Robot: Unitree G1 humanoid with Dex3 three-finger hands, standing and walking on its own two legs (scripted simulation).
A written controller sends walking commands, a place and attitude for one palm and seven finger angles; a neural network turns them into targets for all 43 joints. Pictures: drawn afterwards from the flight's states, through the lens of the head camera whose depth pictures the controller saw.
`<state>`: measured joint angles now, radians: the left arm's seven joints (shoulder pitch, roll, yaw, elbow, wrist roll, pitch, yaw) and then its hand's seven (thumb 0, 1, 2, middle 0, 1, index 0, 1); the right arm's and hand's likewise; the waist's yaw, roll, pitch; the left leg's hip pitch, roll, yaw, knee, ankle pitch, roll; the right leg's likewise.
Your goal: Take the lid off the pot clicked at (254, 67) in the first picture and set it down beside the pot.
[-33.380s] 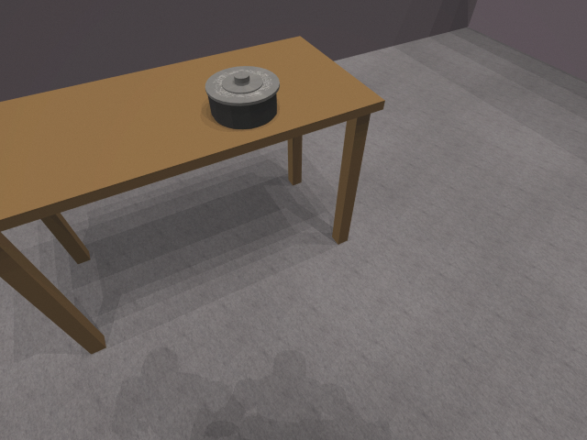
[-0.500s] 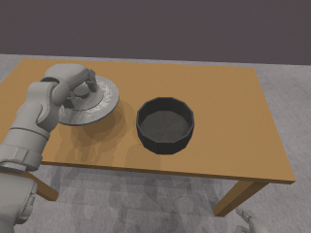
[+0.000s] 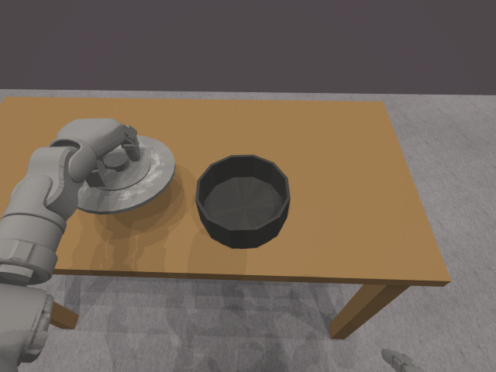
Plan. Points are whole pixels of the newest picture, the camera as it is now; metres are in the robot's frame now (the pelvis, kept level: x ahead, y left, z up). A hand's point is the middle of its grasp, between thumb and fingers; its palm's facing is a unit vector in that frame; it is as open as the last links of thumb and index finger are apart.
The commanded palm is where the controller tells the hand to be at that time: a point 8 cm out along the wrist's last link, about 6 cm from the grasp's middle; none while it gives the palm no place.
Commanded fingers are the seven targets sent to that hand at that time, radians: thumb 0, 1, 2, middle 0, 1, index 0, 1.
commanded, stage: lower the lid onto the table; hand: left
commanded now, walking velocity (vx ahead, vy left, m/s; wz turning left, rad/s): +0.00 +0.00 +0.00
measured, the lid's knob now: (116, 161) +0.45 +0.25 +0.07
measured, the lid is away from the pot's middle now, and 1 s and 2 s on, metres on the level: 0.22 0.24 0.24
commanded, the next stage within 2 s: open the fingers wide in 1.78 s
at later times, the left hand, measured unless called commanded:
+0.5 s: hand (104, 184) +0.40 +0.26 +0.07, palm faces -0.39 -0.03 -0.92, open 7.3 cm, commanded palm +0.40 +0.26 +0.14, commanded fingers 0.00 0.57 1.14 -0.92 -1.00 -0.91 -0.94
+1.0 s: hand (110, 192) +0.41 +0.27 +0.03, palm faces -0.41 -0.06 -0.91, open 7.3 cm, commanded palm +0.41 +0.26 +0.10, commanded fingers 0.00 0.57 1.14 -0.92 -1.00 -0.91 -0.94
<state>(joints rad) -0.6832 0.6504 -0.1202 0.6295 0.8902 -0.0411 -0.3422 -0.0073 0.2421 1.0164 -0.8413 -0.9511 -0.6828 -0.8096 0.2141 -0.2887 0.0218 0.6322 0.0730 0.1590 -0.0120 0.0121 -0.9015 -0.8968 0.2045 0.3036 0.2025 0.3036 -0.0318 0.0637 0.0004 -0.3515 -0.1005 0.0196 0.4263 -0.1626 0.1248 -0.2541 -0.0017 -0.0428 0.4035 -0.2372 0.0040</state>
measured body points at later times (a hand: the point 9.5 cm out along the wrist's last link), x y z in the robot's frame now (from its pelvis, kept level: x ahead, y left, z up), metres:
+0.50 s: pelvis +0.00 -0.01 +0.00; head +0.06 -0.02 +0.45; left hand +0.42 +0.26 +0.12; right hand +0.14 -0.27 -0.12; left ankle +0.03 +0.03 -0.74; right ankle -0.02 -0.13 -0.74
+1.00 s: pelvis +0.01 +0.00 -0.01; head +0.07 +0.00 +0.44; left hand +0.43 +0.27 +0.08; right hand +0.09 -0.27 -0.13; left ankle +0.03 +0.03 -0.74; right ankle -0.02 -0.13 -0.74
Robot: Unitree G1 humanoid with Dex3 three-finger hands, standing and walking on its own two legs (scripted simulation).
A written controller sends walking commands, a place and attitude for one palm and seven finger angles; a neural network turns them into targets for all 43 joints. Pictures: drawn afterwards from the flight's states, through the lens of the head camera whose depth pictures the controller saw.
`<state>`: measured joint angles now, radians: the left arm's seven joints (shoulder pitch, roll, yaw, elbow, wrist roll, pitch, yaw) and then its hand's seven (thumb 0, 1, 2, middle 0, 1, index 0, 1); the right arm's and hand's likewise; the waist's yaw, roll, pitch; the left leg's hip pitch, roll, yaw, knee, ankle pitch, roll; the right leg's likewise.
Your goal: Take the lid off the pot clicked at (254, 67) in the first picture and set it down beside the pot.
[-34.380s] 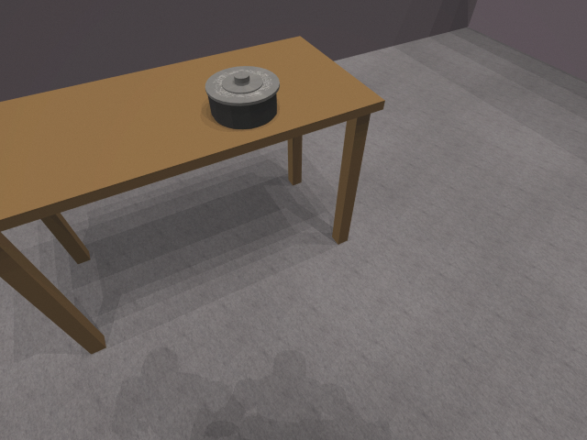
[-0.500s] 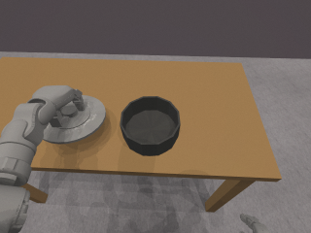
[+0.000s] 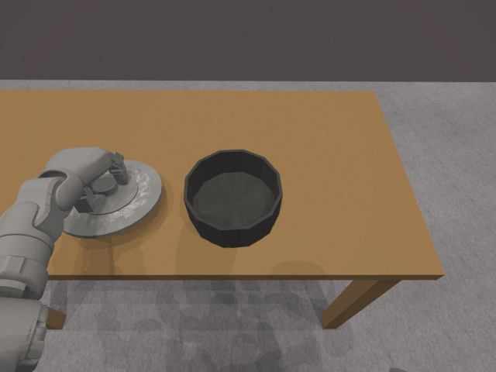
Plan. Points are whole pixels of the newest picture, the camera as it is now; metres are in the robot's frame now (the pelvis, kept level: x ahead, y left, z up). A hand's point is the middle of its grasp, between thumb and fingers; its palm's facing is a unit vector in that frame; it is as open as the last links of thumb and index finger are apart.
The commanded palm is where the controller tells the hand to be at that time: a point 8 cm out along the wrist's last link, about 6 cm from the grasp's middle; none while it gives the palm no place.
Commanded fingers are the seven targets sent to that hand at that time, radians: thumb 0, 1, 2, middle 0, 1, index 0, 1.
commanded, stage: lower the lid onto the table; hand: left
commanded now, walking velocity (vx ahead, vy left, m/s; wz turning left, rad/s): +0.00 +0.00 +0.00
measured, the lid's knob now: (105, 186) +0.43 +0.28 +0.01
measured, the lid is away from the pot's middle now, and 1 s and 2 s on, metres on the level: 0.24 0.24 0.25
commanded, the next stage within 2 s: open the fingers wide in 0.78 s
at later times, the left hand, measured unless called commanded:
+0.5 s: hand (98, 205) +0.39 +0.28 +0.00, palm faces -0.43 -0.06 -0.90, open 7.3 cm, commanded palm +0.40 +0.28 +0.07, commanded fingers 0.00 0.57 1.14 -0.92 -1.00 -0.91 -0.94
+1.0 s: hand (100, 208) +0.39 +0.29 -0.01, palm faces -0.41 -0.08 -0.91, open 7.4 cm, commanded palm +0.40 +0.28 +0.05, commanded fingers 0.00 0.45 1.09 -0.84 -0.95 -0.83 -0.89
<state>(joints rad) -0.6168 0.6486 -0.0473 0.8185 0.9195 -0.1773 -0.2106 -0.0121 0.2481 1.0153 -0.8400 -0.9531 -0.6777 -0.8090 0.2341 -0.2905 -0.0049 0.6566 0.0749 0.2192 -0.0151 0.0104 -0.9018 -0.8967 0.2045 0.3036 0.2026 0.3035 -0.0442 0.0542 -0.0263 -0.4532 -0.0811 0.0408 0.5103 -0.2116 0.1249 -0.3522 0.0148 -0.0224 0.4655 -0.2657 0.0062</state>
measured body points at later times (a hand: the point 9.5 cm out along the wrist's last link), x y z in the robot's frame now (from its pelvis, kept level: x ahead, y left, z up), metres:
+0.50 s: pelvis -0.01 +0.01 -0.01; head +0.06 +0.01 +0.44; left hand +0.41 +0.28 +0.05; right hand +0.08 -0.26 -0.13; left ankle +0.02 +0.03 -0.73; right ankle -0.03 -0.13 -0.73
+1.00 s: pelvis -0.01 +0.00 -0.02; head +0.06 +0.01 +0.43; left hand +0.41 +0.29 +0.04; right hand +0.04 -0.28 -0.14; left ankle +0.02 +0.03 -0.73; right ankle -0.03 -0.13 -0.73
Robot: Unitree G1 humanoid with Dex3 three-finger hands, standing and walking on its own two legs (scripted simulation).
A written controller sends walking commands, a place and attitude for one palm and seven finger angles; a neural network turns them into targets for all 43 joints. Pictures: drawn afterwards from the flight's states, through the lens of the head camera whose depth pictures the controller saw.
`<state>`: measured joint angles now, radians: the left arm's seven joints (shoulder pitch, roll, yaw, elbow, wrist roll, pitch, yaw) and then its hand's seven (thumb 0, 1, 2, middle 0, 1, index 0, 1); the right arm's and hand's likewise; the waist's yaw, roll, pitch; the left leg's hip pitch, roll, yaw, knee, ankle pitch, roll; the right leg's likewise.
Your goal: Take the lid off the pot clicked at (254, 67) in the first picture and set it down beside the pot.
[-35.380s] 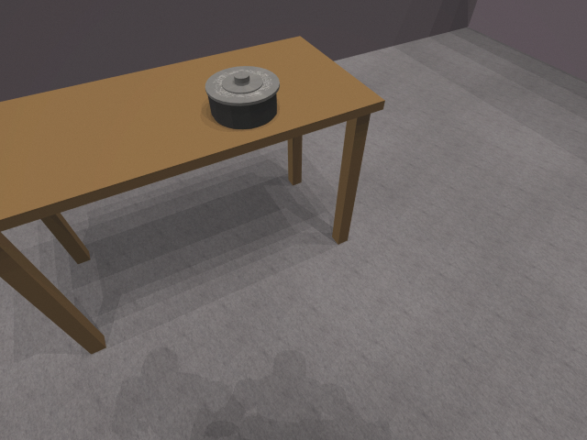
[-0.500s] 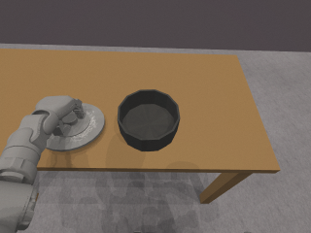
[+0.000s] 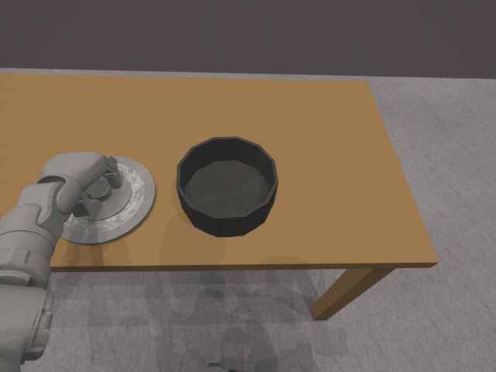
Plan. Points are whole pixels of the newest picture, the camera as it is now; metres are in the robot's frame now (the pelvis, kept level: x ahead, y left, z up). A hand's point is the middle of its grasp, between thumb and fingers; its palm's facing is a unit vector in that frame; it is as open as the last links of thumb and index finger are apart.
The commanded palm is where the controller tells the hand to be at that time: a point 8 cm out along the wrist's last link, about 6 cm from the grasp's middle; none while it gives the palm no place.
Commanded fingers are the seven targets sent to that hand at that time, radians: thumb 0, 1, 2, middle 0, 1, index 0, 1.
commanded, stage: open the fingers wide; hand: left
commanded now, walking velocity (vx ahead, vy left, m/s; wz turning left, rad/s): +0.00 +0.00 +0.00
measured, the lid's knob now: (99, 190) +0.43 +0.29 -0.02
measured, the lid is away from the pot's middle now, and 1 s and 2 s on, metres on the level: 0.24 0.25 0.25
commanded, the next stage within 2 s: raise the empty hand in 0.98 s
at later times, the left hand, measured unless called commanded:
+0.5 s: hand (85, 193) +0.41 +0.30 +0.01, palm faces -0.44 -0.06 -0.90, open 8.0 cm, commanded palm +0.42 +0.29 +0.07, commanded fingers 0.00 0.03 0.89 -0.53 -0.76 -0.53 -0.74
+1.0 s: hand (80, 193) +0.41 +0.30 +0.01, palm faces -0.43 -0.06 -0.90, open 11.0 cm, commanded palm +0.42 +0.28 +0.07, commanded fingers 0.00 -0.09 0.80 -0.42 -0.73 -0.42 -0.73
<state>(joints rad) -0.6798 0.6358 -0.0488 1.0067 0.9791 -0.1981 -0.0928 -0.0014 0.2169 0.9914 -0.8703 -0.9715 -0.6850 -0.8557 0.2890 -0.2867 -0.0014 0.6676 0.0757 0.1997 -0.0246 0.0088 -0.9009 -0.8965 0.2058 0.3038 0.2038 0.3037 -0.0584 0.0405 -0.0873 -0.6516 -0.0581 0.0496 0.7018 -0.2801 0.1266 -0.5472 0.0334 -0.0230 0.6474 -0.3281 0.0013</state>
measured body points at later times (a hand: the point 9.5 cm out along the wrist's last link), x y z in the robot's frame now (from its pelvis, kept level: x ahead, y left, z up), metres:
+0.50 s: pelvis +0.00 +0.00 +0.00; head +0.07 +0.01 +0.44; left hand +0.42 +0.30 +0.06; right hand +0.05 -0.28 -0.12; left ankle +0.03 +0.03 -0.71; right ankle -0.01 -0.14 -0.71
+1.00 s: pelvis +0.00 +0.01 +0.00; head +0.08 +0.02 +0.44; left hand +0.43 +0.31 +0.06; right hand +0.07 -0.27 -0.13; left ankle +0.03 +0.03 -0.71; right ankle -0.01 -0.14 -0.71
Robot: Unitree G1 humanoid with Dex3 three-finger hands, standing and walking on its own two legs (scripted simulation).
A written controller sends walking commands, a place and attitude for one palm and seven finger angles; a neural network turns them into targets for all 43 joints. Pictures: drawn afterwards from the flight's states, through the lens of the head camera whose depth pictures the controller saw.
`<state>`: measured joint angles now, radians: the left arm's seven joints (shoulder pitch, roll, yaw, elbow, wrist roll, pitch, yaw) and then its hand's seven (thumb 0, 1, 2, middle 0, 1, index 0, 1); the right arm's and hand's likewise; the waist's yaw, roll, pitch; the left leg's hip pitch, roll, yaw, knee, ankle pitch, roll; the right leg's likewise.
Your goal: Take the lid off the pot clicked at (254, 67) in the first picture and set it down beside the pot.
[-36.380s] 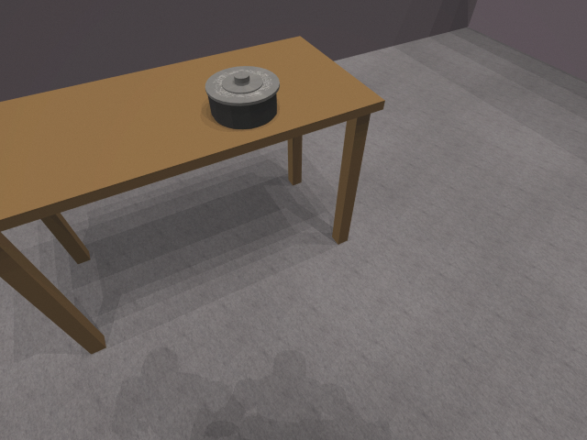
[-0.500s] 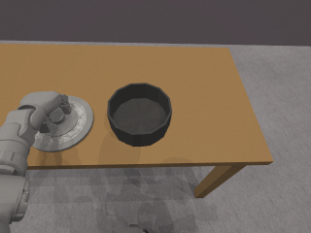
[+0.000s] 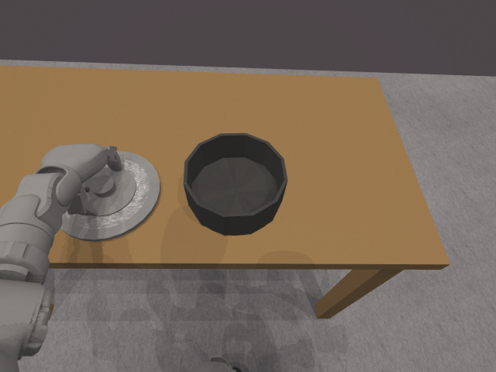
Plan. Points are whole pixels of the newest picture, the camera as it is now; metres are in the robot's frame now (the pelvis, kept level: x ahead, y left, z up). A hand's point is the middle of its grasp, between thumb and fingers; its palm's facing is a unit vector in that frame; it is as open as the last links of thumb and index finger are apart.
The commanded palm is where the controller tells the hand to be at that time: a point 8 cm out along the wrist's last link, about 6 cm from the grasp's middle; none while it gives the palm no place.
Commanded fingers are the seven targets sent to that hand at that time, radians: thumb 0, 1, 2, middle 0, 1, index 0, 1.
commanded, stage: raise the empty hand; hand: left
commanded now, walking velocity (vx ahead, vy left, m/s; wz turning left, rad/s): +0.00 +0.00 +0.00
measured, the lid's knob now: (103, 186) +0.43 +0.28 -0.02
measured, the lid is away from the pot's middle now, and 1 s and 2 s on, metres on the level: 0.25 0.25 0.25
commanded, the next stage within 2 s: draw the hand back to the body in 1.38 s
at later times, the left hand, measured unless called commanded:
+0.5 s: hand (88, 173) +0.42 +0.29 +0.04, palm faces -0.37 -0.07 -0.92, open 11.1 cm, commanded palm +0.42 +0.28 +0.12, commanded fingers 0.00 -0.09 0.80 -0.42 -0.72 -0.42 -0.72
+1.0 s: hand (66, 159) +0.40 +0.29 +0.10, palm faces -0.37 -0.05 -0.93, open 11.1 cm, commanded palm +0.40 +0.28 +0.17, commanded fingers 0.00 -0.09 0.80 -0.42 -0.72 -0.42 -0.72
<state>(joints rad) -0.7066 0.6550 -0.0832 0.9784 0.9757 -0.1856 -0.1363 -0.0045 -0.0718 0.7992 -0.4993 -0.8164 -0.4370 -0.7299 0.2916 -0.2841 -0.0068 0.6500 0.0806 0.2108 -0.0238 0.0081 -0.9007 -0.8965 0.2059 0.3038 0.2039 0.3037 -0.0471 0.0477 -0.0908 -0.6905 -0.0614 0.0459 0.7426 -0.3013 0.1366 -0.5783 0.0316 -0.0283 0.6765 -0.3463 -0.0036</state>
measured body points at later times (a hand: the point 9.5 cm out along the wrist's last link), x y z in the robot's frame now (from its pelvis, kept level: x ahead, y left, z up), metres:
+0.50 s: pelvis +0.01 +0.00 +0.01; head +0.07 +0.01 +0.46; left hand +0.43 +0.29 +0.09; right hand +0.08 -0.26 -0.11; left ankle +0.03 +0.02 -0.71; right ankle -0.01 -0.14 -0.71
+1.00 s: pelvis +0.00 -0.01 +0.02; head +0.05 -0.01 +0.47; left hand +0.42 +0.29 +0.15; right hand +0.11 -0.27 -0.10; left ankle +0.03 +0.02 -0.71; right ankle -0.01 -0.14 -0.71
